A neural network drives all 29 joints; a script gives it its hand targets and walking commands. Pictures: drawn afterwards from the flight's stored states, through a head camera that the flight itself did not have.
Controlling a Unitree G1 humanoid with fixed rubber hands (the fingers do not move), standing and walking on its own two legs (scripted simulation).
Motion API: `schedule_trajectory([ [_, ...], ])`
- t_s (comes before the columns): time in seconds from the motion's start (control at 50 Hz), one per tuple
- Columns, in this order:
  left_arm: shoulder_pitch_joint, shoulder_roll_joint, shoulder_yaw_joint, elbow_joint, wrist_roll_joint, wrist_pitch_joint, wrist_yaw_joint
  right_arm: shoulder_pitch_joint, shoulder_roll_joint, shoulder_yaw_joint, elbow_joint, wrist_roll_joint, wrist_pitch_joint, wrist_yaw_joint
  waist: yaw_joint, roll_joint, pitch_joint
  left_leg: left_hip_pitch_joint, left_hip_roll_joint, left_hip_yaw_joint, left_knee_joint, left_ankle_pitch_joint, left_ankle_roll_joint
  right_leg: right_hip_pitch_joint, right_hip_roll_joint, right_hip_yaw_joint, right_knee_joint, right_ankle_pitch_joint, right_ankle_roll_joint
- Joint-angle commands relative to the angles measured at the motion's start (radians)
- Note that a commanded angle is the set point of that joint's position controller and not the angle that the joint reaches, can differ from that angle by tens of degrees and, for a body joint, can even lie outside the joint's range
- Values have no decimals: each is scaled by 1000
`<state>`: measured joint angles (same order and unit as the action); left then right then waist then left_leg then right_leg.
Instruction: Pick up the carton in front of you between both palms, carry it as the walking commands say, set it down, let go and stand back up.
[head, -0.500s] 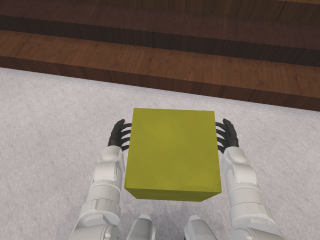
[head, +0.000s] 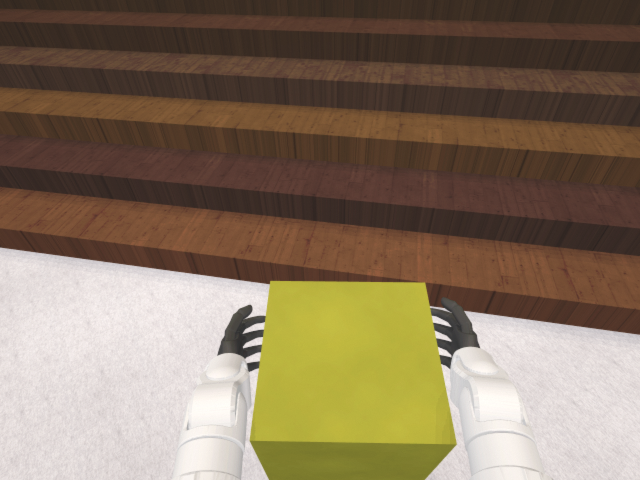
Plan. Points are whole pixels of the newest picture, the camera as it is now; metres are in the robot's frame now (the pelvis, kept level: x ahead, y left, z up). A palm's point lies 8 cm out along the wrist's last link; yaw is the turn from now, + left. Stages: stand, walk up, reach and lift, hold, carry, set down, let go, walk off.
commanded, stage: reach and lift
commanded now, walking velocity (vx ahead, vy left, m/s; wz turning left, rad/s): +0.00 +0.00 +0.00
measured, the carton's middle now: (345, 390) +0.28 +0.00 -0.06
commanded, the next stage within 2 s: hold in 1.04 s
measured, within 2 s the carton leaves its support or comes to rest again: neither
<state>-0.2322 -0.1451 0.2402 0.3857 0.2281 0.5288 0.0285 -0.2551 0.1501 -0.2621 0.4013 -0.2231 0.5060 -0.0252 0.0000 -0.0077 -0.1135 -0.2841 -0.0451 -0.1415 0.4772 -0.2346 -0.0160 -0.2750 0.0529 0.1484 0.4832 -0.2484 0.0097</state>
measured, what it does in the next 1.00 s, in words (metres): stands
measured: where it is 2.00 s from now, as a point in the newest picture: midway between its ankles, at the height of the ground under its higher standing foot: outside the picture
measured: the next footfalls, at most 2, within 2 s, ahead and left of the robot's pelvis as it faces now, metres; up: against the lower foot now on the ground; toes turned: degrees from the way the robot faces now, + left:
none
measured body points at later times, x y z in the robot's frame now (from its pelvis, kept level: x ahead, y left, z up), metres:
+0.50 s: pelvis -0.02 +0.00 +0.00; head -0.04 +0.01 +0.45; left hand +0.30 +0.15 +0.02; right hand +0.30 -0.15 +0.03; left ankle +0.01 +0.13 -0.74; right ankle +0.00 -0.13 -0.74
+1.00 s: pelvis +0.00 +0.00 +0.01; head -0.04 +0.00 +0.46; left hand +0.30 +0.15 +0.04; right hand +0.30 -0.15 +0.04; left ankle +0.01 +0.13 -0.74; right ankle +0.00 -0.13 -0.74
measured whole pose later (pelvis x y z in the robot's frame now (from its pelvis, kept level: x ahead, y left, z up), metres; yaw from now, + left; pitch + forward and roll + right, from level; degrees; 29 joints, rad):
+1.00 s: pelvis +0.00 +0.00 +0.01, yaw +0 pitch -5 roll +0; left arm -0.25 -0.15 0.23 0.28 0.28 0.70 0.00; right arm -0.28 0.16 -0.25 0.30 -0.29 0.68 0.01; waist 0.00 -0.01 -0.01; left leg -0.07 -0.03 -0.13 0.35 -0.19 -0.01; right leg -0.07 0.04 0.14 0.36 -0.20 0.01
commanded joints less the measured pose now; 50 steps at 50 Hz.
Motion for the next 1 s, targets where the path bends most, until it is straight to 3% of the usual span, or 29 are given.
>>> schedule_trajectory([
  [0.0, -459, -932, -536, -9, -176, 31, -258, -368, 975, 531, 59, 152, 65, 258, 0, 2, -120, 152, -46, 64, -94, 186, 7, 108, 38, -58, -109, 205, 4],
  [0.12, -555, -926, -457, 24, -141, 57, -277, -467, 969, 454, 94, 120, 88, 277, 5, -1, -32, 144, -40, 80, -111, 36, 18, 83, 30, -69, -132, 51, -4],
  [0.28, -643, -951, -469, 15, -145, 57, -284, -555, 983, 460, 87, 122, 86, 285, 2, 3, -102, 179, -39, 84, -104, 40, 15, 114, 32, -73, -123, 50, -4],
  [0.72, -506, -934, -507, -94, -175, 106, -270, -430, 946, 500, -29, 148, 133, 280, 2, 9, -124, 275, -48, 76, -149, 250, -3, 207, 48, -77, -155, 251, 10],
  [0.98, -492, -917, -523, -144, -190, 136, -272, -408, 949, 521, -78, 166, 167, 274, 4, 3, -100, 284, -53, 76, -158, 247, 0, 230, 44, -70, -169, 270, 14],
])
